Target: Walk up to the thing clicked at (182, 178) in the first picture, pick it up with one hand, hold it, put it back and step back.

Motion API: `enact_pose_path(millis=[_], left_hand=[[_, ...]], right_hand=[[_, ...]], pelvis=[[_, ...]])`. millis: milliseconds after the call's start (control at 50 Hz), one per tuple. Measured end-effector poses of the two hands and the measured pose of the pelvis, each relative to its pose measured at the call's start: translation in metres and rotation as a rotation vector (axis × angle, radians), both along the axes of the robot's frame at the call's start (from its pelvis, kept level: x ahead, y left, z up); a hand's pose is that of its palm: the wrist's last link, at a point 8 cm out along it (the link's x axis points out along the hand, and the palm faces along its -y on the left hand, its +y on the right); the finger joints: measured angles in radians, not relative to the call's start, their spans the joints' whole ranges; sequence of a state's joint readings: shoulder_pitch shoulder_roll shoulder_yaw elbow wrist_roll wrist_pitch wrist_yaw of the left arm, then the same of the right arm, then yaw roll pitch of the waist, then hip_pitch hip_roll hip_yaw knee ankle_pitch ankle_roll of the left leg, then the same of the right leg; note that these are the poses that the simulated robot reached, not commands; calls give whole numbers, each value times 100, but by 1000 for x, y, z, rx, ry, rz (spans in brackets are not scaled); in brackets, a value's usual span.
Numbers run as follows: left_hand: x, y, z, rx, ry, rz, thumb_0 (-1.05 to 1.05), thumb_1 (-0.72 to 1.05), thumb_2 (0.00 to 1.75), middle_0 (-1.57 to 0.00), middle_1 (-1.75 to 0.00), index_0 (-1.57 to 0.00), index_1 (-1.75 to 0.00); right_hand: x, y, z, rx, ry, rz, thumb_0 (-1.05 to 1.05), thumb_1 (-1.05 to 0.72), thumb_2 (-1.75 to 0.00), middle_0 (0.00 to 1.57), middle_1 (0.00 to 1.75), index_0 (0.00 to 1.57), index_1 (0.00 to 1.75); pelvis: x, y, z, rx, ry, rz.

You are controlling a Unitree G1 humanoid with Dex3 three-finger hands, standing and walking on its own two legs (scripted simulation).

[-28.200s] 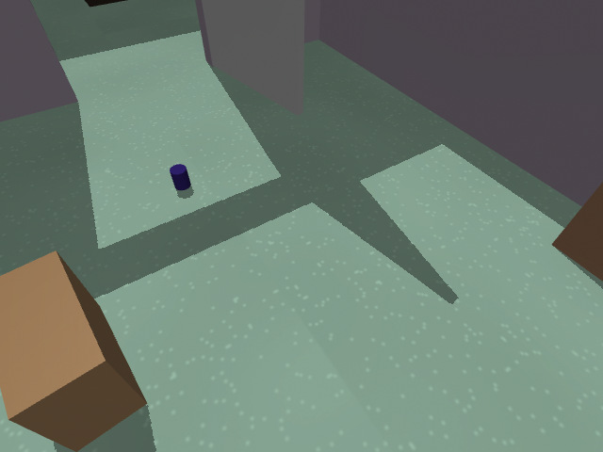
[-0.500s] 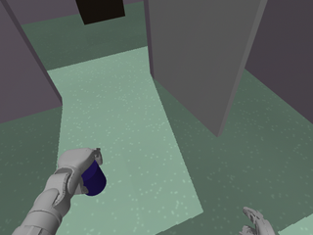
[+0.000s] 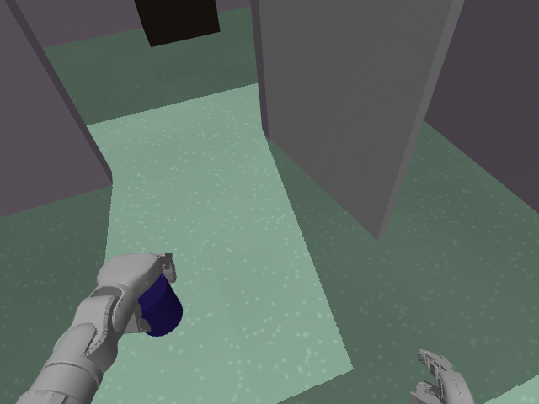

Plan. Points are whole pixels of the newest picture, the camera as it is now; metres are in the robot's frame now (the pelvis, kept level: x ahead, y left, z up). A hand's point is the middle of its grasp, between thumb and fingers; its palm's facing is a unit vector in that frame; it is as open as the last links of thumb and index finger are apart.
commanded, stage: hold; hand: left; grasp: from above
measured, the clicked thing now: (152, 303) +0.31 +0.22 -0.06
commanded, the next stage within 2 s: crouch in 0.38 s
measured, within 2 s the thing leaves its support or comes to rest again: neither
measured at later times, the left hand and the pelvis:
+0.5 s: hand (144, 293) +0.30 +0.22 -0.02, palm faces -0.43 -0.06 -0.90, open 10.4 cm; pelvis +0.01 +0.00 +0.00, yaw +0 degrees
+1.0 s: hand (158, 319) +0.31 +0.24 -0.15, palm faces -0.42 +0.02 -0.91, open 10.4 cm; pelvis -0.02 +0.00 -0.06, yaw +1 degrees
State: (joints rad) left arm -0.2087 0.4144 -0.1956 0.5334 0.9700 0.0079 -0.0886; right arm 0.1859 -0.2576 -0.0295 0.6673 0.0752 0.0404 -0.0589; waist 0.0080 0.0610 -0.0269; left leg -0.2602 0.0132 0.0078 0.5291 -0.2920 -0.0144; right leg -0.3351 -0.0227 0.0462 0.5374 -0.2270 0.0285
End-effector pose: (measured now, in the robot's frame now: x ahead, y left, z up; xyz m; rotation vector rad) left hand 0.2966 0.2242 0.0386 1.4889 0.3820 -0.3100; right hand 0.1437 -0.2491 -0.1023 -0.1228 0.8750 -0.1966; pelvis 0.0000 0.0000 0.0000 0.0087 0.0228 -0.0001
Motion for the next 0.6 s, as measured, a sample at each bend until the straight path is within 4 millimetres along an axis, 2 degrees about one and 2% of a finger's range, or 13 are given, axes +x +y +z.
enact_pose_path(millis=[600], left_hand=[[14, -1, -2, 2, 5, -4, -1, -16, 82, -62, -85, -56, -89]], right_hand=[[3, 0, 0, -1, 42, -17, 1, -92, -91, 20, 30, 20, 30]], pelvis=[[10, 1, 3, -2, 4, -1]])
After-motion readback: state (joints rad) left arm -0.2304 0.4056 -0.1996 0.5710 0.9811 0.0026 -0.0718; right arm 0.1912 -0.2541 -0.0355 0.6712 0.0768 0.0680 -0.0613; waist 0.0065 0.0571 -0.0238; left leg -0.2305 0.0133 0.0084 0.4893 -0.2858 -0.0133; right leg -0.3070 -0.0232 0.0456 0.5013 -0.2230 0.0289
